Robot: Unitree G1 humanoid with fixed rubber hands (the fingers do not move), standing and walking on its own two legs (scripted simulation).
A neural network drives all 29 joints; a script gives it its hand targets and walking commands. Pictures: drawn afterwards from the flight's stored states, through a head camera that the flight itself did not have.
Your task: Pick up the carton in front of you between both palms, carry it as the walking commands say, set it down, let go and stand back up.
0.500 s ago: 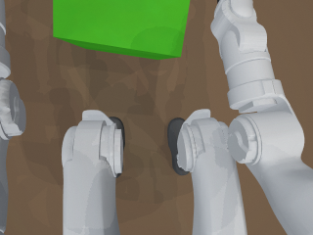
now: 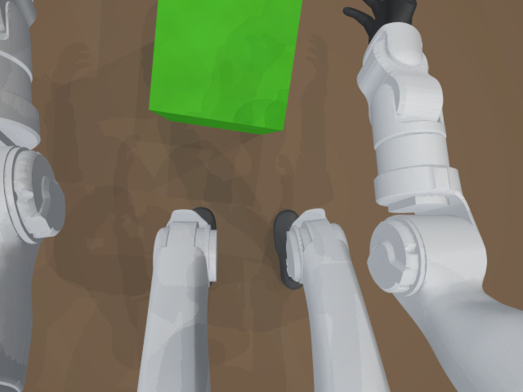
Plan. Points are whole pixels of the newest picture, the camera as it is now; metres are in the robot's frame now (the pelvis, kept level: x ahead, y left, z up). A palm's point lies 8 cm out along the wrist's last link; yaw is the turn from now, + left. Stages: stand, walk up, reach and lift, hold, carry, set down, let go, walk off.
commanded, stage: set down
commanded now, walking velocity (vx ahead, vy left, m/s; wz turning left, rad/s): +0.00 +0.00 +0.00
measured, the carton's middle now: (223, 72) +0.53 +0.06 -0.39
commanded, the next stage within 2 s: let go in 0.38 s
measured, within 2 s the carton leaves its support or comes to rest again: neither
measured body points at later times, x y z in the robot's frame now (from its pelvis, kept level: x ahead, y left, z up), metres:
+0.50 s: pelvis +0.03 +0.01 +0.13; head +0.35 +0.06 +0.44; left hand +0.58 +0.28 +0.02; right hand +0.54 -0.12 +0.02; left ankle +0.10 +0.10 -0.48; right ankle +0.10 -0.13 -0.48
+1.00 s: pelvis +0.09 -0.02 +0.23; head +0.27 +0.02 +0.64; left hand +0.40 +0.25 +0.12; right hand +0.40 -0.20 +0.13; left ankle +0.10 +0.10 -0.48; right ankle +0.10 -0.13 -0.48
